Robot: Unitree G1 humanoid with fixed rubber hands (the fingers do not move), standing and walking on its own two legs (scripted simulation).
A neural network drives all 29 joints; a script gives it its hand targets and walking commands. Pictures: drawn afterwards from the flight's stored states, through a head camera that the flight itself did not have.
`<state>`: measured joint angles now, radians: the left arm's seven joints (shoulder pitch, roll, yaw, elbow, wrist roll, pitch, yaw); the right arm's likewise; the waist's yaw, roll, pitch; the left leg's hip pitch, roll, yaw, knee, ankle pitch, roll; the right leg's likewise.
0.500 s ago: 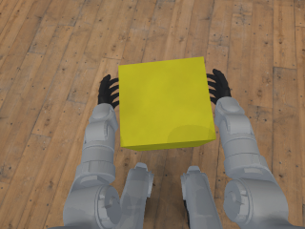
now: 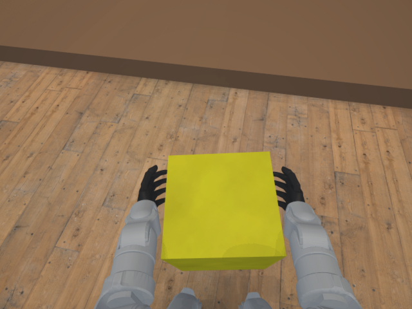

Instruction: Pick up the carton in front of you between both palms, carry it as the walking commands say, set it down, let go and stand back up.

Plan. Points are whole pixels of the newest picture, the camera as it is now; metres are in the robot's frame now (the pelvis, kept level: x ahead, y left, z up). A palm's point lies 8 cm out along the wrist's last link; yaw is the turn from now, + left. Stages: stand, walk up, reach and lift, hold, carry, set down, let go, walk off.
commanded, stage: reach and lift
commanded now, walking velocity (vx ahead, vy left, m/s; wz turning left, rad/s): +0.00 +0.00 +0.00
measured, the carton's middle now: (221, 217) +0.34 +0.01 -0.11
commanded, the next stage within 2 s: hold in 1.44 s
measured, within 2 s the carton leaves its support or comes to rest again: neither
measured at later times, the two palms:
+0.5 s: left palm (129, 184) +0.32 +0.16 +0.10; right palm (323, 195) +0.31 -0.14 +0.10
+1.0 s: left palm (128, 181) +0.32 +0.16 +0.11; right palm (327, 193) +0.31 -0.14 +0.11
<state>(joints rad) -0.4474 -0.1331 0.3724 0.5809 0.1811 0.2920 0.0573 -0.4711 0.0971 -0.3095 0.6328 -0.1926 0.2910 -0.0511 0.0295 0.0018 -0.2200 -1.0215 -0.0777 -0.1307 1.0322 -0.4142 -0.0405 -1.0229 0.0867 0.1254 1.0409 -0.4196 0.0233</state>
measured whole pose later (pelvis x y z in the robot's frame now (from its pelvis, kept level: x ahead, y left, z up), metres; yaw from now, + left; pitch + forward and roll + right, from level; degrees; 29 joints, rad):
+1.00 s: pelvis +0.02 +0.00 +0.08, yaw +0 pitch -4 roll +0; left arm -0.33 -0.17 0.30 0.37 0.31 0.62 -0.01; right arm -0.31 0.16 -0.29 0.37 -0.30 0.63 0.00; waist 0.00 0.00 -0.01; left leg -0.16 -0.04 -0.14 0.43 -0.21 -0.02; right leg -0.15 0.04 0.14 0.43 -0.21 0.01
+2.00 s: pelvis +0.02 +0.00 +0.09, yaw +0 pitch -7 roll +0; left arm -0.32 -0.17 0.27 0.28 0.30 0.74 -0.01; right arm -0.30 0.16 -0.25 0.28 -0.29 0.76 0.00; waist 0.00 0.00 0.01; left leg -0.06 -0.03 -0.13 0.37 -0.19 -0.01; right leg -0.05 0.04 0.13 0.37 -0.19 0.01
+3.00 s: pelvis +0.06 +0.02 +0.07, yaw -1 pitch +3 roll +0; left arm -0.20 -0.14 0.16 -0.06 0.17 0.92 0.04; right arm -0.20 0.14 -0.14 -0.03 -0.17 0.92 -0.06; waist 0.00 -0.02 -0.15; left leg -0.25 0.01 0.02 0.52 -0.29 0.00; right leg -0.30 -0.04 0.02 0.62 -0.41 0.01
